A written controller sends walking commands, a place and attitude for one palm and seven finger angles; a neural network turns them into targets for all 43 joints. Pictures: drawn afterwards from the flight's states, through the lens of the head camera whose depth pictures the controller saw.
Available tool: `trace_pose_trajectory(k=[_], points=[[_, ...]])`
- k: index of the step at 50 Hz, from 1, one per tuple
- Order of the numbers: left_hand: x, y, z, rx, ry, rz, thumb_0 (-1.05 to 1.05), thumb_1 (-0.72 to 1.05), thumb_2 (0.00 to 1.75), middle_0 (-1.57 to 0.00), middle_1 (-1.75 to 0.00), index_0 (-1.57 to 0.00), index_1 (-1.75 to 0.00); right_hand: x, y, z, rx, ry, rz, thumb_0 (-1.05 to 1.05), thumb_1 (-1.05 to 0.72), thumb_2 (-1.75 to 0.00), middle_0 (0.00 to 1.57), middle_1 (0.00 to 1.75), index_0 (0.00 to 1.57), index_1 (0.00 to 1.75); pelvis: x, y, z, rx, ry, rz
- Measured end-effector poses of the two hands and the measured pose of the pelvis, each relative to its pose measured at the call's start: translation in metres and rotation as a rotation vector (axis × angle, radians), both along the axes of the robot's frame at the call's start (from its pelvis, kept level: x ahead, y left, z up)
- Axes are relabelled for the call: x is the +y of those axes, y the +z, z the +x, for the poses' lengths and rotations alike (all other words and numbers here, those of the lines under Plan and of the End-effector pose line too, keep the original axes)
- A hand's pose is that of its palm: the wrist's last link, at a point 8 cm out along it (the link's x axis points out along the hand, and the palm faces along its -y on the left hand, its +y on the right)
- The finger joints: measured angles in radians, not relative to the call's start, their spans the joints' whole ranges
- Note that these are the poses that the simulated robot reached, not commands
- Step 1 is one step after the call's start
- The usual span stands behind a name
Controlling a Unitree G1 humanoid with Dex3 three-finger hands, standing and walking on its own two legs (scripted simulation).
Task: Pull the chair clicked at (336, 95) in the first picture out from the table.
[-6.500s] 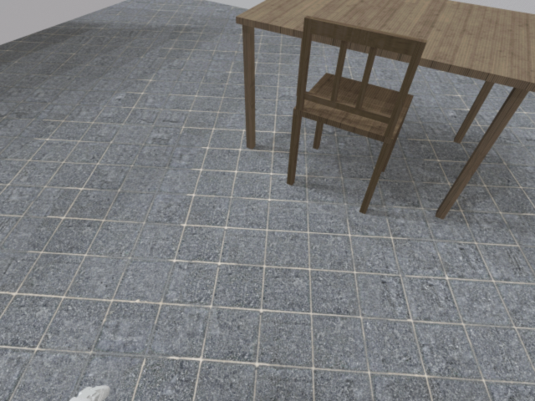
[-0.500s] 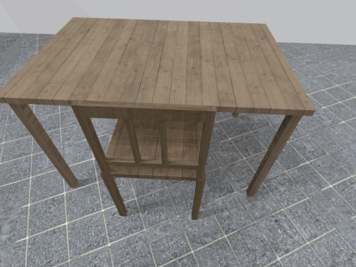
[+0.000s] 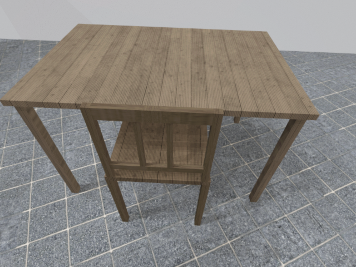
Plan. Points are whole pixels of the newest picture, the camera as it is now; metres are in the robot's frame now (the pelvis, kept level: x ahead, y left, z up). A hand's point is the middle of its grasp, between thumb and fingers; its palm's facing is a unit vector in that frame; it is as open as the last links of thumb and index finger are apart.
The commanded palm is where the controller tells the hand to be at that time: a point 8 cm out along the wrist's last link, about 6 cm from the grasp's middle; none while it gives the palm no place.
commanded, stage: look again from close up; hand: left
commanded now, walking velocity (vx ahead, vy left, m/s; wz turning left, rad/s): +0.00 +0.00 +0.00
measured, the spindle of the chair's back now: (139, 144) +0.53 +0.16 -0.10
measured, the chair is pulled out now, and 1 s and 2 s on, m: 0.00 0.00 0.00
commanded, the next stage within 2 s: none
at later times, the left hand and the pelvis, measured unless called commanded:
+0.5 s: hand out of the picture -0.04 +0.20 -0.18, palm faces +0.04 -0.99 -0.16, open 7.4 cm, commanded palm none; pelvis -0.01 +0.04 +0.00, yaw +0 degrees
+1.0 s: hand out of the picture -0.04 +0.18 -0.18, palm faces +0.03 -0.99 -0.13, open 7.4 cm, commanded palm none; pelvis -0.01 +0.04 +0.00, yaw +0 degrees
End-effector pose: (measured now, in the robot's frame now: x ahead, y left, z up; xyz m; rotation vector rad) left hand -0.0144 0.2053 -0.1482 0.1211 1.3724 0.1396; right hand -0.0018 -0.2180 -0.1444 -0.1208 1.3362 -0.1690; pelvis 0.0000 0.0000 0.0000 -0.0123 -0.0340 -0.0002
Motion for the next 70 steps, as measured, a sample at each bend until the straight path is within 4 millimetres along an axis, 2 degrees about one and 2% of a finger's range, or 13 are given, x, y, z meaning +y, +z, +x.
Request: trace_pose_trajectory(k=[8, 19, 32, 50, 70], points=[[0.026, -0.001, 0.004, -0.033, -0.006, 0.006, 0.01, 0.91, 0.90, -0.20, -0.30, -0.20, -0.30, 0.012, 0.007, 0.003, -0.021, 0.025, -0.020, 0.01, -0.93, -0.90, 0.20, 0.30, 0.19, 0.30, 0.017, 0.001, -0.006, 0.007, 0.001, 0.003], [0.042, 0.000, -0.016, 0.023, 0.007, -0.003, 0.00, 0.91, 0.90, -0.20, -0.30, -0.20, -0.30, 0.032, 0.008, -0.010, 0.025, 0.031, -0.008, 0.01, -0.92, -0.90, 0.20, 0.30, 0.20, 0.30, 0.033, 0.003, -0.010, 0.011, 0.006, 0.006], [0.036, 0.000, -0.032, 0.067, 0.021, -0.025, 0.00, 0.91, 0.90, -0.20, -0.30, -0.20, -0.30, 0.040, 0.007, -0.013, 0.046, 0.024, -0.001, 0.01, -0.92, -0.90, 0.20, 0.30, 0.20, 0.30, 0.038, 0.004, -0.008, 0.010, 0.005, 0.008], [0.029, -0.002, -0.027, 0.048, 0.012, -0.040, 0.00, 0.91, 0.90, -0.20, -0.30, -0.20, -0.30, 0.040, 0.008, -0.017, 0.050, 0.009, -0.001, 0.01, -0.92, -0.90, 0.20, 0.30, 0.19, 0.30, 0.037, 0.004, -0.009, 0.005, -0.002, 0.008], [0.024, 0.000, -0.033, 0.064, 0.019, -0.039, 0.00, 0.91, 0.90, -0.20, -0.30, -0.20, -0.30, 0.043, 0.007, -0.026, 0.077, -0.001, 0.018, 0.01, -0.91, -0.90, 0.20, 0.30, 0.19, 0.30, 0.033, 0.005, -0.009, 0.008, -0.002, 0.008]])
